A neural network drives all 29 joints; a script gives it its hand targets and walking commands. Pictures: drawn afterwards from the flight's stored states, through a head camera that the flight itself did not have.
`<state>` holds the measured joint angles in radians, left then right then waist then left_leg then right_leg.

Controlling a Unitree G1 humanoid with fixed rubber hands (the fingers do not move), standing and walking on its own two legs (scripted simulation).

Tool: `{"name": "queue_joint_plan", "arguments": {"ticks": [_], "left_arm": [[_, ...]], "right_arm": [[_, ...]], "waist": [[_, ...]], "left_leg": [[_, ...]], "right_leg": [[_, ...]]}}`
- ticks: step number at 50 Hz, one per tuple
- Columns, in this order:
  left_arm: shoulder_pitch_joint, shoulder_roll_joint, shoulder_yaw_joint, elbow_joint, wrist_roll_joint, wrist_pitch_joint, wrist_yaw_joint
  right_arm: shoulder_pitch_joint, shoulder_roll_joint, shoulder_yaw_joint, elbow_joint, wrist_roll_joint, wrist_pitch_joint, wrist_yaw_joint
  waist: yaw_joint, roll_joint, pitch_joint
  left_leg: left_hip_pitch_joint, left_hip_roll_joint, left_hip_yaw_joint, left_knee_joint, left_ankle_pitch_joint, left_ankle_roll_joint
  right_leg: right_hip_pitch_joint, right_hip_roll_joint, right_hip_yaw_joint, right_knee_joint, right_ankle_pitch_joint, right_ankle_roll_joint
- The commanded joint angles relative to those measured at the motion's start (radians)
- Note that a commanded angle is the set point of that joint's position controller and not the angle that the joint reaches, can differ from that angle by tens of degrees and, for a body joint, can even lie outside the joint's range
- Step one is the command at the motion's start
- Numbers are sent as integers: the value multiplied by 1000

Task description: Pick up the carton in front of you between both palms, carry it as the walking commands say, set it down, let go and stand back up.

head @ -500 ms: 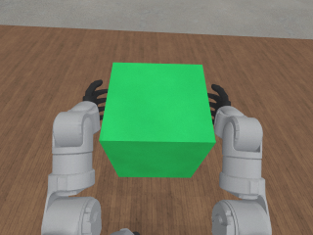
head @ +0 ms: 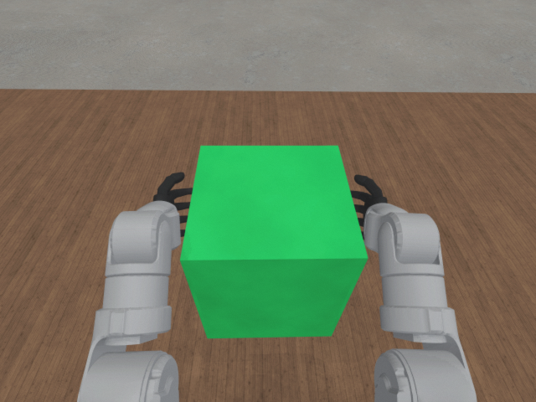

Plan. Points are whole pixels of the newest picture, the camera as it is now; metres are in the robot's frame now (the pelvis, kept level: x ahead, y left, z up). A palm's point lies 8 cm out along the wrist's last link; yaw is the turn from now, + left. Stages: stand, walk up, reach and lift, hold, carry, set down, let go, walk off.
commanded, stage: carry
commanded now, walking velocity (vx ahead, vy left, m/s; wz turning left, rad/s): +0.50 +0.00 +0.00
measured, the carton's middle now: (269, 246) +0.36 +0.00 +0.02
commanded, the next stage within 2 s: none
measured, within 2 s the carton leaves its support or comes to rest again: neither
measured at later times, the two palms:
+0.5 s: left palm (183, 100) +0.67 +0.18 +0.07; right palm (327, 108) +0.65 -0.12 +0.08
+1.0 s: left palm (210, 57) +0.95 +0.17 +0.02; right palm (318, 59) +0.96 -0.13 +0.02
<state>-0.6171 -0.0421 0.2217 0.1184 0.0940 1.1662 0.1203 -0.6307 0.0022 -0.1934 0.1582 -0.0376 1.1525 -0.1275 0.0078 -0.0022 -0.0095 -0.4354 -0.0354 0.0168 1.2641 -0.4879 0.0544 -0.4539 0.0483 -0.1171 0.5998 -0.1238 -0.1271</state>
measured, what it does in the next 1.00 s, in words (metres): goes down: left foot 0.03 m lower, then right foot 0.03 m lower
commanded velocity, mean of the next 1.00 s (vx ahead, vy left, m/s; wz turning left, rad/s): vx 0.50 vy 0.00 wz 0.00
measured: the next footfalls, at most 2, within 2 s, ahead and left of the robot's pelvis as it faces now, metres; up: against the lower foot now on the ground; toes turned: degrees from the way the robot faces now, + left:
left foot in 0.36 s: +0.38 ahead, +0.09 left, -0.03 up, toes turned +2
right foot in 0.86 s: +0.69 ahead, -0.04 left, -0.07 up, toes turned -3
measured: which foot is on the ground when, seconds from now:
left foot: up 0.00-0.34, down 0.36-0.86, up 0.88-1.00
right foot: down 0.00-0.36, up 0.38-0.84, down 0.86-1.00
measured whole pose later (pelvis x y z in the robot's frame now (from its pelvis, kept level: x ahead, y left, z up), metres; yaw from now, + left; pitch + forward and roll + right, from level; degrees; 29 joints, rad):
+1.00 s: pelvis +0.61 +0.01 -0.07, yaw +0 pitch +4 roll +1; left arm -0.59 -0.03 0.20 0.17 0.08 1.16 0.12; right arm -0.61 0.00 -0.18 0.21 -0.04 1.15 -0.13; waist 0.02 0.00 -0.03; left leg -0.49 -0.03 0.01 1.26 -0.46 0.05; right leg -0.44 0.06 -0.11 0.60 -0.13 -0.13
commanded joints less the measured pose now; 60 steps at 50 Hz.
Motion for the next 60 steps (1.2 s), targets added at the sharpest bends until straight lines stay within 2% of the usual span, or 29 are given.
{"name": "queue_joint_plan", "arguments": {"ticks": [1,7,13,15,16,17,18,19,20,21,22,24,26,28,32,38,40,41,42,43,44,45,46,47,48,49,51,56,60], "left_arm": [[-792,-1105,-704,-173,-497,-29,-255],[-721,-1085,-737,-246,-533,-33,-250],[-667,-1001,-749,-245,-517,-17,-250],[-640,-976,-741,-198,-507,-8,-250],[-639,-970,-737,-170,-505,-2,-251],[-645,-968,-732,-140,-503,2,-252],[-651,-961,-720,-116,-494,5,-253],[-672,-978,-709,-80,-491,18,-251],[-685,-972,-690,-57,-487,28,-247],[-712,-991,-676,-69,-483,29,-243],[-761,-1016,-675,-86,-485,27,-239],[-795,-1054,-659,-111,-471,15,-225],[-777,-1071,-653,-131,-456,9,-207],[-747,-1076,-656,-143,-445,3,-191],[-711,-1046,-667,-175,-413,-3,-168],[-637,-986,-660,-112,-366,8,-181],[-620,-978,-646,-67,-357,8,-197],[-603,-973,-634,-42,-351,6,-203],[-596,-972,-619,-23,-343,2,-209],[-570,-963,-596,0,-334,-1,-217],[-577,-950,-577,37,-331,-5,-222],[-565,-947,-567,66,-337,-14,-225],[-571,-997,-577,54,-360,-26,-234],[-644,-1034,-598,-3,-391,-34,-243],[-724,-1073,-630,-56,-433,-38,-248],[-773,-1104,-665,-104,-472,-42,-249],[-803,-1138,-702,-165,-519,-48,-247],[-713,-1100,-728,-214,-532,-50,-247],[-693,-1048,-744,-249,-529,-44,-248]], "right_arm": [[-771,1161,670,-193,424,-29,230],[-644,1120,680,-251,359,-41,174],[-633,1017,694,-298,333,-16,168],[-612,979,674,-262,323,3,179],[-592,963,658,-230,316,10,184],[-582,945,642,-205,311,17,192],[-580,923,622,-182,311,24,201],[-595,906,599,-135,304,32,207],[-594,890,575,-96,307,35,210],[-604,937,583,-90,325,32,218],[-662,999,602,-118,361,28,229],[-805,1097,641,-200,437,21,245],[-860,1142,664,-241,481,14,249],[-844,1146,663,-255,492,11,249],[-804,1122,672,-276,492,12,251],[-687,1088,663,-168,447,12,263],[-677,1095,663,-122,439,3,270],[-679,1101,662,-101,440,-2,273],[-677,1107,662,-77,442,-8,276],[-686,1107,659,-63,440,-14,278],[-693,1137,654,-34,437,-14,279],[-690,1141,634,-14,428,-11,275],[-721,1138,640,-47,427,-19,269],[-769,1158,645,-79,433,-29,262],[-786,1170,644,-108,435,-37,253],[-783,1174,644,-138,432,-43,240],[-750,1174,648,-180,419,-48,215],[-643,1134,674,-228,370,-55,176],[-657,1077,699,-290,361,-47,167]], "waist": [[26,-37,-465],[56,-107,-498],[101,-112,-443],[71,-123,-435],[28,-107,-452],[-15,-69,-475],[-26,33,-508],[-21,204,-579],[-74,279,-641],[-90,240,-618],[-86,141,-541],[-40,43,-461],[-31,63,-463],[-43,106,-474],[-75,109,-486],[-121,110,-421],[-99,121,-406],[-64,118,-422],[-15,97,-458],[25,13,-501],[3,-164,-551],[56,-279,-637],[66,-192,-596],[59,-118,-530],[37,-46,-473],[27,-25,-457],[11,-48,-473],[50,-100,-501],[82,-108,-468]], "left_leg": [[-255,71,-43,-74,88,-16],[-324,63,20,-318,260,-28],[-180,-22,112,-725,578,-4],[-10,-22,110,-831,657,30],[129,-25,129,-885,699,40],[305,13,121,-898,751,41],[518,171,-38,-780,979,41],[786,397,-337,-630,1299,143],[874,465,-521,-668,1020,287],[817,434,-592,-755,634,317],[696,368,-541,-801,495,264],[492,315,-390,-842,580,193],[418,282,-303,-858,597,168],[470,261,-245,-839,749,159],[587,224,-169,-792,994,131],[636,137,-72,-725,1037,95],[574,137,-47,-651,1027,78],[525,133,-21,-560,1042,56],[425,121,19,-420,960,28],[221,92,17,-241,620,12],[-68,3,5,-86,-71,-12],[-292,-51,-29,173,-179,-37],[-341,0,-58,169,-106,-4],[-356,21,-57,131,-35,7],[-336,46,-53,59,29,-2],[-294,64,-55,-4,65,-14],[-239,72,-34,-95,92,-28],[-341,79,8,-284,248,-39],[-322,39,52,-504,446,-24]], "right_leg": [[518,-317,432,-188,289,-104],[618,-265,287,-123,628,-86],[624,-157,161,-50,644,-47],[564,-160,138,35,615,-18],[516,-148,100,136,621,10],[409,-128,72,274,506,35],[189,-88,74,458,101,53],[-95,7,97,622,-470,80],[-264,26,137,829,-550,87],[-379,-4,156,869,-493,76],[-391,-42,158,810,-412,71],[-294,-79,151,662,-309,87],[-225,-83,127,569,-273,95],[-269,-87,104,491,-211,104],[-335,-78,75,334,-50,104],[-212,10,-18,-73,220,73],[-44,21,-26,-176,293,44],[89,23,-39,-213,316,32],[276,-10,-21,-248,375,24],[499,-143,114,-158,543,19],[754,-384,406,20,900,-54],[891,-498,677,-48,493,-245],[798,-434,689,-118,199,-222],[694,-370,615,-155,120,-173],[586,-341,543,-179,164,-141],[503,-325,490,-197,176,-128],[449,-297,420,-202,206,-107],[579,-267,312,-134,551,-97],[624,-195,230,-91,643,-65]]}}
